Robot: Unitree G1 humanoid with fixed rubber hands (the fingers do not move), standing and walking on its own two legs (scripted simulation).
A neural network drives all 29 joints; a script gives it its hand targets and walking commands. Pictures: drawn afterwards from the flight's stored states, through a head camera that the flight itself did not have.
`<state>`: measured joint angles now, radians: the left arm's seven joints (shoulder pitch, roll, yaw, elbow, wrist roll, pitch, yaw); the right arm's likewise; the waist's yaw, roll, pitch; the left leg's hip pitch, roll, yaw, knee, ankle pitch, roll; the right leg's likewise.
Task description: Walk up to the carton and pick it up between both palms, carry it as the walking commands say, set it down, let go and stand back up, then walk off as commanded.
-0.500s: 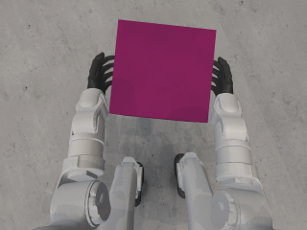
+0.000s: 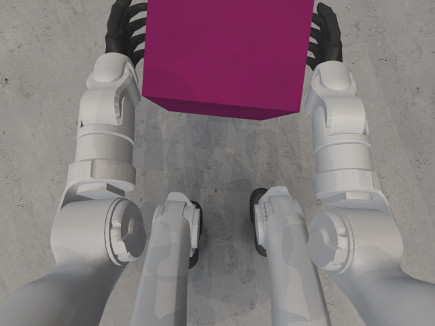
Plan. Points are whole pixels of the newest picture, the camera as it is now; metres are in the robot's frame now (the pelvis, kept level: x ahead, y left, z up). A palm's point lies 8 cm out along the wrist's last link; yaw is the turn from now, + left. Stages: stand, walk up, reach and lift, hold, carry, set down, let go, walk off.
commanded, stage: set down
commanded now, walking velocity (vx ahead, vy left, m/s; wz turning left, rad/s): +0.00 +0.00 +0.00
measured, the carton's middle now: (223, 53) +0.55 -0.02 -0.18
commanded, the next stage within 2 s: none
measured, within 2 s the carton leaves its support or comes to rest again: rests again in 1.64 s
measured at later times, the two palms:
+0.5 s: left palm (153, 65) +0.55 +0.11 -0.20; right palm (315, 75) +0.52 -0.19 -0.21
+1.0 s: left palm (161, 66) +0.58 +0.12 -0.28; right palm (301, 65) +0.56 -0.18 -0.28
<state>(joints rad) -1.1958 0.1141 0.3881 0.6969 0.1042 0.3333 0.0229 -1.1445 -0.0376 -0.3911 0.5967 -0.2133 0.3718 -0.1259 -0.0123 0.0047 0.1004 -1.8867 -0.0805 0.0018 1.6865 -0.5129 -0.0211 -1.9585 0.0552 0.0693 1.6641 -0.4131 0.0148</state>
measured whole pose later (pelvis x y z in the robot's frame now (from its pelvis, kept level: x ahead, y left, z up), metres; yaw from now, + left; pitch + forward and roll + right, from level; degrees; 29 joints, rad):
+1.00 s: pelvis +0.00 +0.01 -0.10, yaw +0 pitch +36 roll +2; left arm -1.56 0.31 0.15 0.80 -0.10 0.32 0.16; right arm -1.55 -0.25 -0.32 0.77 -0.04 0.33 -0.14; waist -0.06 -0.03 0.53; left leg -2.09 -0.09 0.02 2.08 -0.61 -0.02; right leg -2.16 0.07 0.07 2.04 -0.50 0.04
